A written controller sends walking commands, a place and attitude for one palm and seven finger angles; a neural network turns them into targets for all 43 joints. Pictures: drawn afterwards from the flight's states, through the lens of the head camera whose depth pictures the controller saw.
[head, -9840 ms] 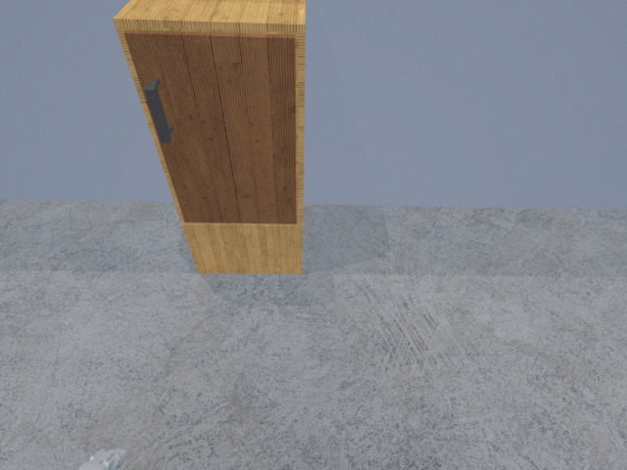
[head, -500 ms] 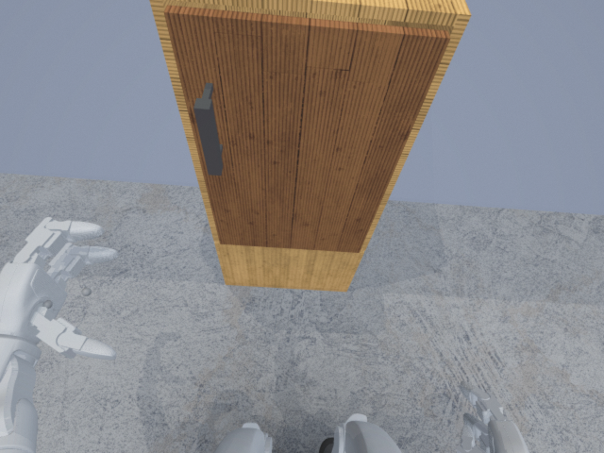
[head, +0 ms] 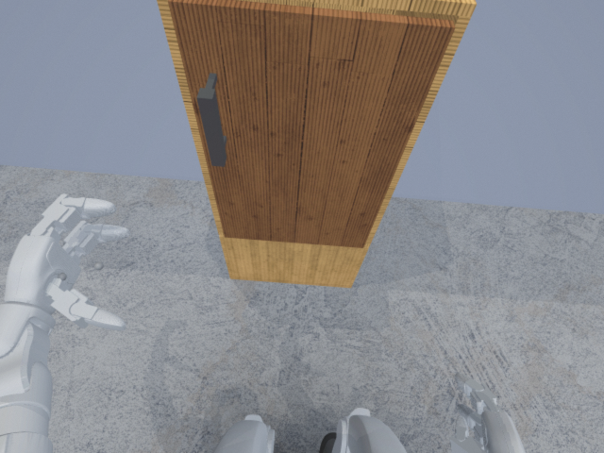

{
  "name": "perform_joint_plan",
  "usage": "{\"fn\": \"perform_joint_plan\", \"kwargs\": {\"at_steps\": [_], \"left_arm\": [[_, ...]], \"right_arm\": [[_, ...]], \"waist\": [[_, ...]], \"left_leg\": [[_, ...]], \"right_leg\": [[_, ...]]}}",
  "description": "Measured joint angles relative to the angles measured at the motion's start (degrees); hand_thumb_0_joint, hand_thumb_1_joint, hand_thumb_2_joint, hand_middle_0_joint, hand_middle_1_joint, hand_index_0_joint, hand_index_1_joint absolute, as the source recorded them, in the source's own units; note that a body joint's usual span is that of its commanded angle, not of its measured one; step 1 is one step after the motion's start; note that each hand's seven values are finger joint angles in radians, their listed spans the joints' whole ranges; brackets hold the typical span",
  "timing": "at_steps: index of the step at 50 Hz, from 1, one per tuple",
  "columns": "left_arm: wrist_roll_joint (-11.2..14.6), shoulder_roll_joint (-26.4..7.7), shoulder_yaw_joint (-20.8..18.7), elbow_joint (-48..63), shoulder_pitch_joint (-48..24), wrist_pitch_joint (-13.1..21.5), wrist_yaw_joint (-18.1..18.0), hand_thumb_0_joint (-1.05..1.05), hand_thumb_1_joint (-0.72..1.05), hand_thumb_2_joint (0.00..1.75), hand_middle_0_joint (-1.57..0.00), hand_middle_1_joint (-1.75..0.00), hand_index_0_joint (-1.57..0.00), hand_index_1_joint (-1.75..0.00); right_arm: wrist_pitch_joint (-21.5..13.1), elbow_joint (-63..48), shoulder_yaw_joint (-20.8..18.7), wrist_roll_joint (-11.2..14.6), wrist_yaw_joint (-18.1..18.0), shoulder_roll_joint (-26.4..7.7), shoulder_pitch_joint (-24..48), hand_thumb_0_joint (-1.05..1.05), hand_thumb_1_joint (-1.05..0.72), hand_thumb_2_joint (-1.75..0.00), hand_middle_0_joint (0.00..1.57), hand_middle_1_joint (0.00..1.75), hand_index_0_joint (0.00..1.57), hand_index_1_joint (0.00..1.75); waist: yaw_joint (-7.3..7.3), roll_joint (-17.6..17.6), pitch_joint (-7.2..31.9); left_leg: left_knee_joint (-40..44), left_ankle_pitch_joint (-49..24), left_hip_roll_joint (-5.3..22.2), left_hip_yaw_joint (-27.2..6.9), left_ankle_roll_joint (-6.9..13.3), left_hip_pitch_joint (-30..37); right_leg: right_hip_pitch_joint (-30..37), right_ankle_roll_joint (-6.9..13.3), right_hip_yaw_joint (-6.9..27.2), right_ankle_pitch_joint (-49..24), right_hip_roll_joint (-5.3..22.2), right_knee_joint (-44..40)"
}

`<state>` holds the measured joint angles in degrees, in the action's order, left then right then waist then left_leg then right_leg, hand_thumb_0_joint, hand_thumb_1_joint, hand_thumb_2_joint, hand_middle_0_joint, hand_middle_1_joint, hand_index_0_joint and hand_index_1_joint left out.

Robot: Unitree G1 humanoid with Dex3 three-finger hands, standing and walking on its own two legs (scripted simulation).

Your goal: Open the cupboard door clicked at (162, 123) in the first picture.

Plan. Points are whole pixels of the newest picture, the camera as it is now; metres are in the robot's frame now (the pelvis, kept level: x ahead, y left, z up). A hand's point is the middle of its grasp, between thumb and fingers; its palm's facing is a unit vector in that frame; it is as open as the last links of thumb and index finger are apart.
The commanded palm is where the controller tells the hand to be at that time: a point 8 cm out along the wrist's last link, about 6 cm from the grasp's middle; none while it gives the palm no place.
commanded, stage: move the hooked fingers beside the handle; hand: left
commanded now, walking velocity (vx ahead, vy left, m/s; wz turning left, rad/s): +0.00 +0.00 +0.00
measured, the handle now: (215, 122) +0.59 +0.18 +0.04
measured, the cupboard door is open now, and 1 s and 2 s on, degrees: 0 0 0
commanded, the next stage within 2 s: none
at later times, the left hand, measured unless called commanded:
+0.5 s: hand (136, 212) +0.40 +0.25 +0.05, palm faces -0.01 -1.00 -0.03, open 14.0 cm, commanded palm +0.38 +0.30 +0.05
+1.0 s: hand (155, 169) +0.48 +0.25 +0.05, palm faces -0.01 -1.00 -0.02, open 14.0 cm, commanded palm +0.46 +0.29 +0.04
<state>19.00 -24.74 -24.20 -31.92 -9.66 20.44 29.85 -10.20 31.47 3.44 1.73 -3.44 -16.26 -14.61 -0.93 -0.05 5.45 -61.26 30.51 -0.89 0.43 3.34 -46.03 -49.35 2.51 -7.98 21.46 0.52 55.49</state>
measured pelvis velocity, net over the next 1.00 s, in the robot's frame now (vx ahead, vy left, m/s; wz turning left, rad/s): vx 0.00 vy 0.00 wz -0.04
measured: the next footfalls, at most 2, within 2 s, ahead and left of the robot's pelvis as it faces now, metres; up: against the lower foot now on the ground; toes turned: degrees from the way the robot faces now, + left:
none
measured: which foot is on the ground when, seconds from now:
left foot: down 0.00-1.00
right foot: down 0.00-1.00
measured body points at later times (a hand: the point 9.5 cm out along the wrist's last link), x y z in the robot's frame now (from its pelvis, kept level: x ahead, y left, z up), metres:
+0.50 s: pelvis +0.01 +0.00 +0.00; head +0.11 +0.02 +0.44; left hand +0.39 +0.30 +0.05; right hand +0.10 -0.27 -0.10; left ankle -0.01 +0.08 -0.67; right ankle +0.06 -0.10 -0.67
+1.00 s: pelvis +0.00 +0.00 -0.01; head +0.14 +0.03 +0.42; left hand +0.47 +0.30 +0.05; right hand +0.04 -0.27 -0.11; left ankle -0.01 +0.08 -0.67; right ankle +0.06 -0.10 -0.67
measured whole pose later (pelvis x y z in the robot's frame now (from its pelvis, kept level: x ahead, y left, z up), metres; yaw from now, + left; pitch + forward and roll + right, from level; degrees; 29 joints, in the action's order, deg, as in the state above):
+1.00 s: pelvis +0.00 +0.00 -0.01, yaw -2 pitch +22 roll -3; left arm 9.4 -33.4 -27.4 -61.8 -41.9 24.7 24.7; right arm 0.8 34.4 2.9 0.4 -1.7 -16.4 -19.9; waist -7.5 0.0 5.6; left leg -63.2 31.1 0.2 1.9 3.7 -54.2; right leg -57.9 2.1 -6.5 20.8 -0.6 56.7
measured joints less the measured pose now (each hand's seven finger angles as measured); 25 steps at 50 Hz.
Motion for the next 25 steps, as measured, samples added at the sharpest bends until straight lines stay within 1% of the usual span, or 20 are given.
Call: {"fn": "perform_joint_plan", "kwargs": {"at_steps": [6,10,13,16,20,25], "left_arm": [[-1.01,-1.39,-0.46,-3.11,-5.28,-0.08,-0.23,-0.02,-0.5,0.3,-0.3,-1.2,-0.3,-1.2],[-1.26,-2.15,-1.21,-4.77,-6.43,-0.79,-0.75,-0.02,-0.5,0.3,-0.3,-1.2,-0.3,-1.2],[-1.57,-2.05,-1.19,-5.35,-6.59,-1.06,-1.58,-0.02,-0.5,0.3,-0.3,-1.2,-0.3,-1.2],[-2.04,-1.67,-1.06,-6.14,-7.11,-0.38,-2.28,-0.01,-0.5,0.3,-0.3,-1.2,-0.3,-1.2],[-2.87,-1.23,-0.82,-8.32,-9.71,0.92,-3.32,-0.01,-0.5,0.3,-0.3,-1.2,-0.3,-1.2],[-4.5,-1.86,-0.9,-12.0,-13.84,1.83,-3.87,-0.02,-0.5,0.3,-0.3,-1.2,-0.3,-1.2]], "right_arm": [[0.7,0.49,-0.2,-0.01,0.0,0.08,-0.58,0.01,-0.91,-0.9,0.21,0.3,0.2,0.3],[1.76,0.21,-0.42,0.05,0.48,0.07,-1.88,0.01,-0.91,-0.9,0.21,0.3,0.2,0.3],[2.52,0.11,-0.81,0.07,0.86,-0.12,-2.99,0.01,-0.91,-0.9,0.21,0.3,0.2,0.3],[3.22,0.37,-1.0,-0.02,1.06,-0.23,-3.81,0.01,-0.91,-0.9,0.21,0.3,0.2,0.3],[3.98,1.29,-1.09,-0.15,1.05,-0.17,-4.15,0.01,-0.91,-0.9,0.21,0.3,0.2,0.3],[5.06,2.08,-1.04,-0.27,0.97,0.11,-3.76,0.01,-0.91,-0.9,0.21,0.3,0.2,0.3]], "waist": [[-1.21,0.24,-0.06],[-2.0,0.18,0.43],[-2.27,-0.16,0.59],[-2.27,-0.2,0.72],[-2.39,-0.02,0.65],[-3.03,0.16,0.56]], "left_leg": [[0.09,-0.08,0.31,0.46,-0.11,-0.88],[0.92,-0.22,0.49,1.16,-0.05,-0.86],[1.48,-0.31,0.52,1.48,0.03,-0.77],[1.78,-0.35,0.52,1.76,0.12,-0.85],[1.36,-0.21,0.46,1.65,0.14,-1.55],[0.73,-0.01,0.57,1.48,0.06,-2.45]], "right_leg": [[-1.14,0.07,0.45,-0.29,-0.34,-0.05],[-1.53,-0.03,1.15,-0.54,-0.61,-0.56],[-1.6,-0.15,1.49,-0.67,-0.69,-0.97],[-1.86,-0.23,1.79,-0.72,-0.73,-1.11],[-2.51,-0.23,1.68,-0.54,-0.65,-0.69],[-3.29,-0.15,1.5,-0.43,-0.72,-0.28]]}}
